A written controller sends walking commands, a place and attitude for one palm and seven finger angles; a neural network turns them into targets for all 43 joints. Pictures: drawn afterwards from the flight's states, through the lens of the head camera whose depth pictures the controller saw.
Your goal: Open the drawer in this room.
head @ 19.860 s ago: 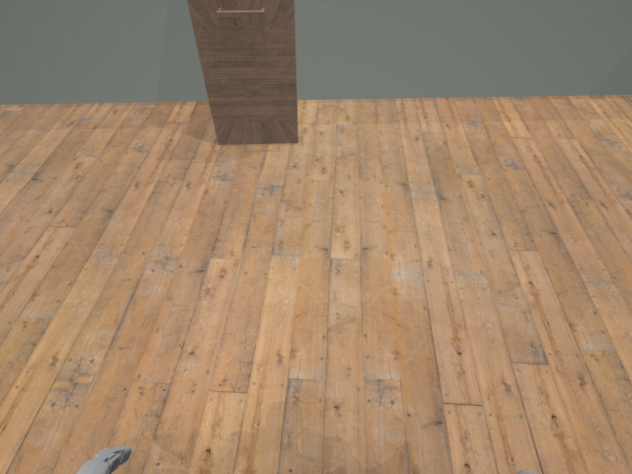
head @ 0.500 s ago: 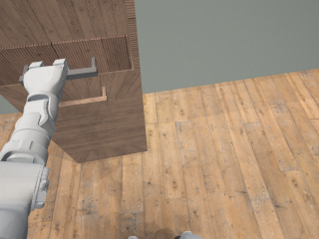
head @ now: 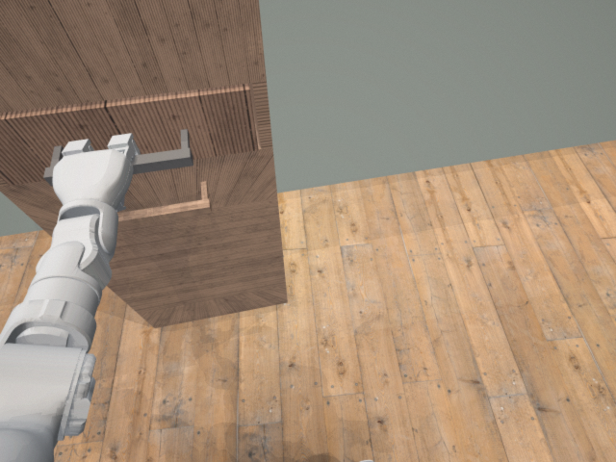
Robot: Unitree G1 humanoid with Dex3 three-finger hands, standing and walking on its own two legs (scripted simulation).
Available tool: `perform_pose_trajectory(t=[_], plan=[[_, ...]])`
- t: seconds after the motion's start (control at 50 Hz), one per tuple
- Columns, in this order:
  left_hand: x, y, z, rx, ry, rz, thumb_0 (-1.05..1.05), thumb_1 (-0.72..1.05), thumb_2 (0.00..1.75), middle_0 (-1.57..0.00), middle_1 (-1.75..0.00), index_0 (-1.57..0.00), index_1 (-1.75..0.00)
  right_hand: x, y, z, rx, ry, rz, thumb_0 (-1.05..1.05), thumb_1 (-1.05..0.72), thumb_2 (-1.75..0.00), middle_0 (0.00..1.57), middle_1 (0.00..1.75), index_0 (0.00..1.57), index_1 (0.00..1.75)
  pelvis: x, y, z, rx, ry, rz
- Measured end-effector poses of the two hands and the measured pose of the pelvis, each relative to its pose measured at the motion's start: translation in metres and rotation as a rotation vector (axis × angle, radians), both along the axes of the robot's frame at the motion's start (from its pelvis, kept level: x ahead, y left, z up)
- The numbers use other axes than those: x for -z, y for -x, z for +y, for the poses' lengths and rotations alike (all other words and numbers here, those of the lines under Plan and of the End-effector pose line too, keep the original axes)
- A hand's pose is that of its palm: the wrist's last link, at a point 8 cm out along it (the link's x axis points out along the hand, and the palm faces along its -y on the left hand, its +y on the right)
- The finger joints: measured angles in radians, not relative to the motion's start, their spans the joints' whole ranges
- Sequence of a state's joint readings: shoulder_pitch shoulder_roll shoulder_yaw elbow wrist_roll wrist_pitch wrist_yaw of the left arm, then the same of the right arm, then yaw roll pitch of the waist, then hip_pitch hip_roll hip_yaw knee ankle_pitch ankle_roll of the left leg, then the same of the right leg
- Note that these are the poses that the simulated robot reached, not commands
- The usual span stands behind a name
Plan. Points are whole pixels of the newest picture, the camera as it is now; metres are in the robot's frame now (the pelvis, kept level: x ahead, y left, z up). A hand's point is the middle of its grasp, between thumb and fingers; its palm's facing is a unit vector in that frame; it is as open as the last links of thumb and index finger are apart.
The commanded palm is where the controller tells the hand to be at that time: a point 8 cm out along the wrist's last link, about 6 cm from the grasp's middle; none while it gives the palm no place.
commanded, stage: pull the drawer open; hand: left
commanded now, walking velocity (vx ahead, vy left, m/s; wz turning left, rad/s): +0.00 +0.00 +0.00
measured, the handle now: (122, 155) +0.53 +0.26 +0.06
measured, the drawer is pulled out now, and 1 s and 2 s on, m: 0.01 0.04 0.09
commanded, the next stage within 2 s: none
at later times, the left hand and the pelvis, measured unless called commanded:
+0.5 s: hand (111, 204) +0.46 +0.26 +0.04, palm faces -0.05 +0.00 -1.00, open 5.5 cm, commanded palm +0.43 +0.25 +0.09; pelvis -0.02 -0.01 -0.01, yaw +1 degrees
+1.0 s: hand (109, 222) +0.43 +0.26 +0.03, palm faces -0.01 +0.00 -1.00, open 5.6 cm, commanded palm +0.41 +0.25 +0.09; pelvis -0.01 +0.00 +0.00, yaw +2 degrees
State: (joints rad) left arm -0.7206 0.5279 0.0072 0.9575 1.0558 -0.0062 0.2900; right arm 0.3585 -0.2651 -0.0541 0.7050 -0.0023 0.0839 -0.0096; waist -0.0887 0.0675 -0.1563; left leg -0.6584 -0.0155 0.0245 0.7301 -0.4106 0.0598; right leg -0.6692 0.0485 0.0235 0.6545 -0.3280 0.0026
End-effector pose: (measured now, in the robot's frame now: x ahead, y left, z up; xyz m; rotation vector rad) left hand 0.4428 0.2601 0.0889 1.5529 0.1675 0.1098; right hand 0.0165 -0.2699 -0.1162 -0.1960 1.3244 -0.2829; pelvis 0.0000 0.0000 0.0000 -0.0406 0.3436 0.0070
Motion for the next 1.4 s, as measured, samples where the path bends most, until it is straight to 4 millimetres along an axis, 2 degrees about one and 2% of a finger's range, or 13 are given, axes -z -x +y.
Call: perform_pose_trajectory(t=[0.1, 0.2, 0.28, 0.38, 0.58, 0.7, 0.8, 0.9, 1.02, 1.12, 1.22, 1.4], plan=[[0.001, 0.009, -0.001, 0.012, 0.0, -0.015, 0.0, 0.77, 0.82, -0.3, -1.32, -0.31, -1.3, 0.0, -0.014, 0.004, -0.017, -0.01, -0.023, 0.0, -0.9, -0.89, 0.2, 0.3, 0.2, 0.3, -0.001, -0.004, 0.002, -0.008, 0.001, -0.016], [0.001, 0.005, 0.002, 0.006, -0.009, -0.007, -0.01, 0.77, 0.84, -0.33, -1.33, -0.33, -1.32, 0.003, -0.025, 0.004, -0.062, -0.001, -0.024, 0.0, -0.9, -0.89, 0.2, 0.3, 0.2, 0.3, 0.001, 0.001, 0.001, -0.031, 0.0, -0.015], [0.0, 0.004, 0.002, -0.003, -0.015, 0.002, -0.01, 0.75, 0.84, -0.36, -1.34, -0.36, -1.33, 0.004, -0.024, 0.002, -0.072, 0.005, -0.033, 0.0, -0.9, -0.89, 0.2, 0.3, 0.2, 0.3, 0.002, 0.007, -0.001, -0.037, 0.0, -0.007], [-0.002, 0.003, 0.001, -0.012, -0.016, 0.019, -0.01, 0.74, 0.84, -0.37, -1.35, -0.37, -1.35, 0.005, -0.01, -0.002, -0.06, 0.011, -0.024, 0.0, -0.9, -0.89, 0.2, 0.3, 0.2, 0.3, 0.004, 0.014, -0.004, -0.034, -0.001, -0.003], [-0.001, 0.005, 0.001, -0.013, -0.012, 0.011, -0.01, 0.76, 0.83, -0.35, -1.35, -0.36, -1.35, 0.002, 0.039, -0.009, 0.002, 0.023, 0.053, 0.0, -0.9, -0.89, 0.2, 0.3, 0.2, 0.3, 0.005, 0.021, -0.007, -0.012, -0.003, 0.0], [0.0, 0.009, 0.0, -0.007, -0.009, 0.001, -0.01, 0.77, 0.81, -0.34, -1.35, -0.35, -1.35, 0.0, 0.047, -0.008, 0.027, 0.019, 0.072, 0.0, -0.9, -0.89, 0.2, 0.3, 0.2, 0.3, 0.003, 0.017, -0.005, -0.002, -0.002, -0.007], [0.001, 0.019, -0.001, 0.001, -0.003, -0.012, 0.0, 0.77, 0.8, -0.33, -1.35, -0.34, -1.35, 0.0, 0.031, -0.003, 0.032, 0.003, 0.031, 0.0, -0.9, -0.89, 0.2, 0.3, 0.2, 0.3, 0.0, 0.01, -0.001, 0.002, -0.001, -0.018], [0.002, 0.035, -0.003, 0.011, 0.001, -0.035, 0.0, 0.78, 0.81, -0.32, -1.35, -0.33, -1.33, 0.001, -0.006, 0.003, -0.005, -0.02, -0.048, 0.0, -0.9, -0.89, 0.2, 0.3, 0.2, 0.3, -0.002, 0.003, 0.002, -0.006, -0.001, -0.042], [0.001, 0.034, -0.003, 0.005, -0.018, -0.023, -0.01, 0.76, 0.83, -0.35, -1.35, -0.35, -1.34, 0.002, -0.048, 0.008, -0.099, -0.016, -0.115, 0.0, -0.9, -0.89, 0.2, 0.3, 0.2, 0.3, -0.001, 0.01, 0.0, -0.042, -0.004, -0.05], [0.0, 0.033, -0.004, -0.012, -0.031, -0.003, -0.01, 0.75, 0.84, -0.37, -1.35, -0.36, -1.35, 0.003, -0.06, 0.007, -0.126, -0.017, -0.156, 0.0, -0.9, -0.89, 0.2, 0.3, 0.2, 0.3, 0.001, 0.015, -0.004, -0.05, -0.007, -0.042], [-0.001, 0.032, -0.005, -0.024, -0.033, 0.006, 0.0, 0.74, 0.84, -0.37, -1.34, -0.36, -1.35, 0.005, -0.048, 0.003, -0.121, -0.016, -0.134, 0.0, -0.9, -0.89, 0.2, 0.3, 0.2, 0.3, 0.002, 0.019, -0.009, -0.049, -0.01, -0.038], [-0.001, 0.031, -0.005, -0.025, -0.036, 0.01, 0.0, 0.74, 0.85, -0.38, -1.34, -0.36, -1.35, 0.006, 0.003, -0.01, -0.066, 0.005, -0.028, 0.0, -0.9, -0.89, 0.2, 0.3, 0.2, 0.3, 0.003, 0.024, -0.015, -0.041, -0.012, -0.036]])
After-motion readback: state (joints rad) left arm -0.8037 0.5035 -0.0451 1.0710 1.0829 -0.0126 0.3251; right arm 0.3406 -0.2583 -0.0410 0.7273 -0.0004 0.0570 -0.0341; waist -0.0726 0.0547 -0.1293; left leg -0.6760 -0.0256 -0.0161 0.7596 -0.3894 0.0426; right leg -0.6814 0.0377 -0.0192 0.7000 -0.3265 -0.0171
